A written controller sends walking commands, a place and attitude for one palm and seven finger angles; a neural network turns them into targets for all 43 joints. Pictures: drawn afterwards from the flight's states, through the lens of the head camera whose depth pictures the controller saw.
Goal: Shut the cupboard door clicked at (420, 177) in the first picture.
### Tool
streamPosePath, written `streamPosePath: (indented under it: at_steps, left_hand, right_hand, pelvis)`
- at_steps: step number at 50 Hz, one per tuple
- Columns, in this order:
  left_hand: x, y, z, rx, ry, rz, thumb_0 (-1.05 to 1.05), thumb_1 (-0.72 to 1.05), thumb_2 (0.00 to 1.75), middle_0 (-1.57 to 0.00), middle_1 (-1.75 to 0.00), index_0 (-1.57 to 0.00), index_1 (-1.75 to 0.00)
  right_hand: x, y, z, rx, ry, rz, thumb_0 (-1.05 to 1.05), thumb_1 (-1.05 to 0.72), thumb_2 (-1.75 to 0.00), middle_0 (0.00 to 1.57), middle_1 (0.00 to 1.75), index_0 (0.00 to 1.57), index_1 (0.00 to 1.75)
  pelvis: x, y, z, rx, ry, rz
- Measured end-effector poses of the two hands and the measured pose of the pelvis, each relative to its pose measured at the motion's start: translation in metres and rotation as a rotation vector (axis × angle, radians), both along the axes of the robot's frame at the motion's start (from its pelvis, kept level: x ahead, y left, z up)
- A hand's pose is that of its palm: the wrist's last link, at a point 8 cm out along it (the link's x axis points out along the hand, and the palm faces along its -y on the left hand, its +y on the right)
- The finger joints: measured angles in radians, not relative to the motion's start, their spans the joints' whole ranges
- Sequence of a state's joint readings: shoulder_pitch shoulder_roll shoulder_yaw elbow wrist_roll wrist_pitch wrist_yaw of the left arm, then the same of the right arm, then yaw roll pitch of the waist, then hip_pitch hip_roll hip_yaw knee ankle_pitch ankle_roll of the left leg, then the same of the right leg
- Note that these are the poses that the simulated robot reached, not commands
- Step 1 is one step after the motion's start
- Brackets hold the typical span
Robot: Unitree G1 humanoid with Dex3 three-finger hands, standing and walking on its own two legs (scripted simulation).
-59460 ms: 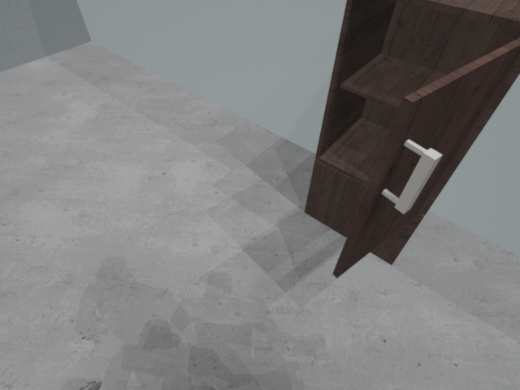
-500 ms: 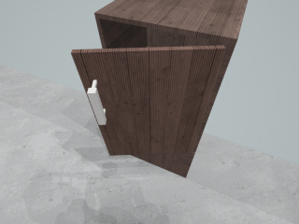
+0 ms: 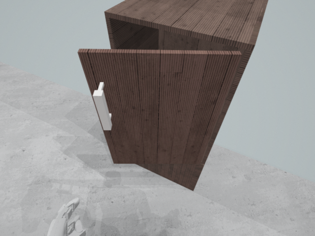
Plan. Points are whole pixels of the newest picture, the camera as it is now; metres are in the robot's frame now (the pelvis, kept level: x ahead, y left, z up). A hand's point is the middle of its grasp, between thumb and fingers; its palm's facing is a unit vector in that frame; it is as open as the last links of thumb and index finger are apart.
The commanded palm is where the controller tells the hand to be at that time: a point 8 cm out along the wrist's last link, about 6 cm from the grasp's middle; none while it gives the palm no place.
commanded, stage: raise the hand and make a fist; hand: left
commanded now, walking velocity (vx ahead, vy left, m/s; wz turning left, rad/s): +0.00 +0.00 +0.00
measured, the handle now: (104, 106) +0.47 +0.19 +0.05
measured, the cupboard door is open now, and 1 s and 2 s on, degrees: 26 26 26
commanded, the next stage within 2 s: bring the fist close to the handle in 1.80 s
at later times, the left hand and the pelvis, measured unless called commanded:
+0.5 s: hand (90, 225) +0.15 +0.17 -0.02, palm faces +0.03 -1.00 -0.05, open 5.2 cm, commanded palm +0.13 +0.22 -0.01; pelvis -0.04 -0.03 -0.09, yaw +2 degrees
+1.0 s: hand (76, 211) +0.17 +0.19 +0.02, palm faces +0.05 -1.00 -0.04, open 3.2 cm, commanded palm +0.15 +0.24 +0.03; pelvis -0.03 +0.01 -0.06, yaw +1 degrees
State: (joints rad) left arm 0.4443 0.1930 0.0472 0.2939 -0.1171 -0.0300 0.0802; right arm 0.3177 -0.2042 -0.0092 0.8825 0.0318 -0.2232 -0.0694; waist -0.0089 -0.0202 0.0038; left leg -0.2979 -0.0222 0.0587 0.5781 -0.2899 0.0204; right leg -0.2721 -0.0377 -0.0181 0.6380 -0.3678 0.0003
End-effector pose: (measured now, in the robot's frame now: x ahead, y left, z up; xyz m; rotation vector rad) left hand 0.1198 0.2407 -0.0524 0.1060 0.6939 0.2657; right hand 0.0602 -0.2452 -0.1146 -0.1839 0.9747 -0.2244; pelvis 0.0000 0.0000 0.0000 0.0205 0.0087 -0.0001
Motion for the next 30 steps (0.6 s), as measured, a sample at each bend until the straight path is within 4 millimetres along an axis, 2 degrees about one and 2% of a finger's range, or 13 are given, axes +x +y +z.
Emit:
streamPosePath:
  at_steps: [3,6,9,13,15,18,21,25,30]
  left_hand:
    - [0.045,-0.005,0.048,-0.011,-0.384,-0.027,0.01,0.91,0.90,-0.23,-0.34,-0.23,-0.33]
    - [0.057,-0.015,0.062,-0.049,-0.664,-0.122,0.01,0.91,0.90,-0.27,-0.38,-0.26,-0.37]
    - [0.040,-0.023,0.045,-0.068,-0.753,-0.234,0.00,0.91,0.90,-0.31,-0.43,-0.31,-0.42]
    - [0.002,-0.024,0.004,-0.118,-0.615,-0.210,0.00,0.90,0.90,-0.38,-0.50,-0.38,-0.49]
    - [-0.014,-0.020,-0.003,-0.097,-0.574,-0.164,0.01,0.90,0.90,-0.42,-0.54,-0.41,-0.53]
    - [-0.023,-0.016,0.009,-0.037,-0.616,-0.136,0.02,0.90,0.90,-0.47,-0.60,-0.46,-0.59]
    - [-0.013,-0.017,0.029,-0.004,-0.713,-0.177,0.02,0.90,0.90,-0.52,-0.65,-0.52,-0.65]
    - [0.011,-0.022,0.039,-0.043,-0.717,-0.257,0.02,0.90,0.90,-0.59,-0.73,-0.59,-0.73]
    - [0.026,-0.018,0.041,-0.084,-0.603,-0.258,0.01,0.90,0.90,-0.69,-0.83,-0.68,-0.83]
  right_hand:
    - [0.034,-0.010,0.008,-0.010,-0.183,0.046,0.01,-0.91,-0.90,0.20,0.30,0.20,0.30]
    - [0.068,-0.018,0.014,-0.026,-0.321,0.104,0.01,-0.91,-0.90,0.20,0.30,0.20,0.30]
    - [0.098,-0.024,0.013,-0.047,-0.422,0.160,0.01,-0.91,-0.90,0.20,0.30,0.20,0.30]
    - [0.127,-0.021,0.009,-0.059,-0.504,0.217,0.01,-0.91,-0.90,0.20,0.30,0.20,0.30]
    - [0.136,-0.015,0.005,-0.057,-0.521,0.245,0.01,-0.91,-0.90,0.20,0.30,0.20,0.30]
    - [0.138,-0.002,-0.006,-0.038,-0.513,0.279,0.01,-0.91,-0.90,0.20,0.30,0.20,0.30]
    - [0.131,0.011,-0.021,-0.005,-0.472,0.295,0.01,-0.91,-0.90,0.20,0.30,0.20,0.30]
    - [0.108,0.022,-0.039,0.050,-0.387,0.251,0.01,-0.91,-0.90,0.20,0.30,0.20,0.30]
    - [0.073,0.020,-0.040,0.068,-0.291,0.157,0.01,-0.90,-0.90,0.21,0.30,0.20,0.30]
  pelvis:
    - [-0.008,-0.003,-0.011,-0.008,0.051,0.021]
    - [-0.018,-0.010,-0.030,-0.006,0.123,0.012]
    - [-0.029,-0.017,-0.054,-0.005,0.172,0.007]
    - [-0.036,-0.022,-0.078,-0.015,0.200,0.021]
    - [-0.038,-0.024,-0.085,-0.026,0.208,0.029]
    - [-0.040,-0.026,-0.090,-0.047,0.212,0.042]
    - [-0.042,-0.028,-0.093,-0.063,0.217,0.050]
    - [-0.044,-0.027,-0.090,-0.067,0.218,0.047]
    - [-0.038,-0.021,-0.076,-0.053,0.209,0.032]
